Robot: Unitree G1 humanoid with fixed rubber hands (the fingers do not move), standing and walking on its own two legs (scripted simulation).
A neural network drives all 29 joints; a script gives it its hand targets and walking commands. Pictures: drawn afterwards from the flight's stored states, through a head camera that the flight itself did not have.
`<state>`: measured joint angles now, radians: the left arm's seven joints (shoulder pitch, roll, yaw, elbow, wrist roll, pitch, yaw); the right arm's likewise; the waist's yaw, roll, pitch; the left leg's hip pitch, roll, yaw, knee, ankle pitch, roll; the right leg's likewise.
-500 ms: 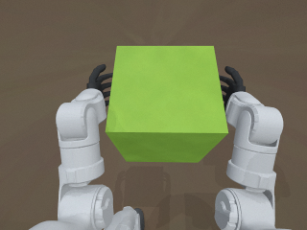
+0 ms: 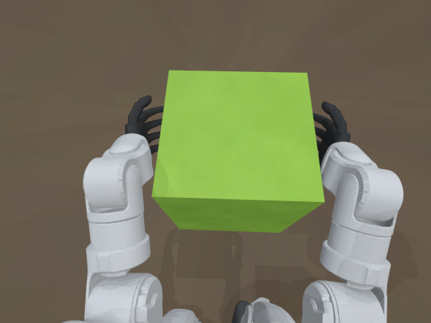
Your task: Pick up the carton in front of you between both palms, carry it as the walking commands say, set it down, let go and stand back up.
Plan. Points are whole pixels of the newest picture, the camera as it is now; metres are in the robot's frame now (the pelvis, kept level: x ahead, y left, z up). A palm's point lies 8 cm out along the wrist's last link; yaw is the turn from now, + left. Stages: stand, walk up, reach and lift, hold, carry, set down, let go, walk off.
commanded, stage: carry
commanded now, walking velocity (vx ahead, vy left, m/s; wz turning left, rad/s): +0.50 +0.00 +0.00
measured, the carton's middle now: (232, 163) +0.37 +0.02 +0.07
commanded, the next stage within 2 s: none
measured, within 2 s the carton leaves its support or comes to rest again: neither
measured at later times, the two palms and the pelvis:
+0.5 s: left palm (186, 1) +0.68 +0.15 +0.19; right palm (332, 21) +0.65 -0.15 +0.19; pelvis +0.31 +0.04 +0.06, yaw -1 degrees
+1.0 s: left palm out of the picture +0.98 +0.18 +0.26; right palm out of the picture +1.00 -0.12 +0.26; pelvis +0.63 +0.01 +0.10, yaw +0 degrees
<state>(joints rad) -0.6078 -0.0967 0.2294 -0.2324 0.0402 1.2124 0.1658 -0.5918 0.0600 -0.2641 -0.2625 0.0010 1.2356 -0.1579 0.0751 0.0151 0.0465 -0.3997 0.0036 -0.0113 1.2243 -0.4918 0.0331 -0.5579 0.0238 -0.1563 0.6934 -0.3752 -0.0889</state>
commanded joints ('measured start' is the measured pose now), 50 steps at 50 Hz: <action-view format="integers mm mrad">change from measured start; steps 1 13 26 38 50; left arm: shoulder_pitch -674 -652 -611 -634 -719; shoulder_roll -847 -767 -791 -759 -817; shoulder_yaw -749 -633 -548 -626 -651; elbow -111 75 58 44 65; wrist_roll -412 -361 -172 -311 -398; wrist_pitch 15 53 -2 49 44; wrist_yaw -138 -133 -89 -102 -137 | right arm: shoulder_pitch -581 -611 -840 -668 -619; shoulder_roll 766 715 971 770 732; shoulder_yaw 617 604 763 603 573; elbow -24 85 -30 75 118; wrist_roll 192 153 419 231 125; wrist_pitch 0 35 -38 33 27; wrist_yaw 96 74 137 92 65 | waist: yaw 23 -53 -140 22 -22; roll -28 -182 65 -197 -153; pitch -554 -400 -512 -596 -431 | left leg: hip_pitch -445 -64 536 -435 -190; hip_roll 20 -34 270 -29 10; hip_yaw -34 230 -237 -27 161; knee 214 -508 -871 230 -456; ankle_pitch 71 191 352 -36 159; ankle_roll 23 32 210 -1 13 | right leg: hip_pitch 794 494 -295 856 535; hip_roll -302 -227 -80 -365 -238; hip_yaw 534 142 138 784 194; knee -220 -316 508 -308 -356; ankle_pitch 532 472 -32 198 308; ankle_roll -173 -82 30 -255 -104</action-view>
